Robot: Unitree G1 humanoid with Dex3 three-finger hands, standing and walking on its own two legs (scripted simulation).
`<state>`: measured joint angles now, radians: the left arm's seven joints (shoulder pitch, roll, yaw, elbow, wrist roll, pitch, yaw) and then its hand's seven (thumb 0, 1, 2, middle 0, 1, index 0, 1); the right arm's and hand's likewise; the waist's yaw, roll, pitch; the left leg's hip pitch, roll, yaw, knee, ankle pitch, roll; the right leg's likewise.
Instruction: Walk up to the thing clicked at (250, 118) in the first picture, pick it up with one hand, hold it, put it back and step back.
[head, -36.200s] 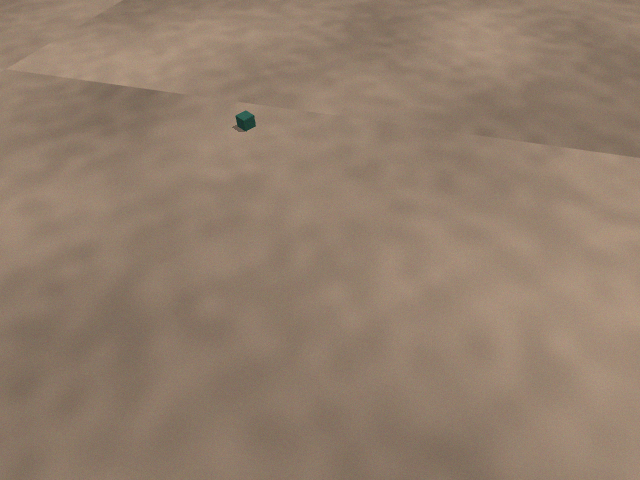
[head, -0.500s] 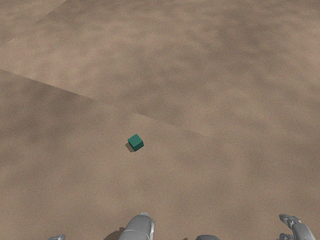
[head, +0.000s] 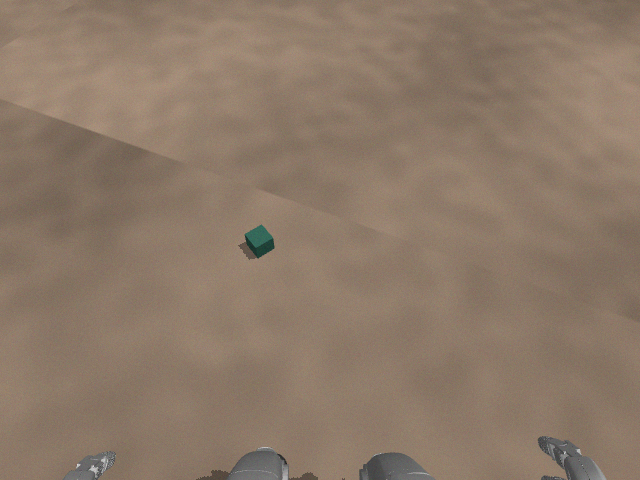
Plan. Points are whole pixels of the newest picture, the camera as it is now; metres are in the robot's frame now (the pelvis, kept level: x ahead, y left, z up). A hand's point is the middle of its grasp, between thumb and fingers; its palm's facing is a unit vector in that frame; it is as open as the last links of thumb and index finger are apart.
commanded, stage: step back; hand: left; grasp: from above
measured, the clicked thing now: (259, 241) +0.91 +0.24 -0.73
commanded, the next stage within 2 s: stand in 1.34 s
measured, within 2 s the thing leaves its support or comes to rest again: neither
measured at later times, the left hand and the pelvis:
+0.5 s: hand out of the picture -0.09 +0.26 -0.14, palm faces +0.11 -0.90 -0.42, open 7.4 cm; pelvis -0.15 -0.03 +0.00, yaw +5 degrees
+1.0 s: hand out of the picture -0.11 +0.24 -0.15, palm faces +0.11 -0.92 -0.36, open 7.4 cm; pelvis -0.14 -0.03 +0.00, yaw +6 degrees
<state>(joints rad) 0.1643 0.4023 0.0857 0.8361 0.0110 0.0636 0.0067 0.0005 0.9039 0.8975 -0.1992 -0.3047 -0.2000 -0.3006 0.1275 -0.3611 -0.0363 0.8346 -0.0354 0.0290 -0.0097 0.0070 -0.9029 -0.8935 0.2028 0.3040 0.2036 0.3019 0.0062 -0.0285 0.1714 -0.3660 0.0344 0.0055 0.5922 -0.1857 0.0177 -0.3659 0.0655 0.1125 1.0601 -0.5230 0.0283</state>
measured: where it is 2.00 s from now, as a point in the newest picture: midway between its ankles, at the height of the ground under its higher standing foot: outside the picture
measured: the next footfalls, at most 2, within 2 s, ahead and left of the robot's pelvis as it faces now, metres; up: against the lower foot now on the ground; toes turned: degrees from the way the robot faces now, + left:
right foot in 0.10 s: -0.07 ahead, -0.14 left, +0.00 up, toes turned +3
left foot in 0.46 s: -0.12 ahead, +0.10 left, +0.00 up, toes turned +4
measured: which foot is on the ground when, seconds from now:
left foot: down 0.00-0.12, up 0.14-0.44, down 0.46-0.74, up 0.76-0.96, down 0.98-1.00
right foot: up 0.00-0.08, down 0.10-1.00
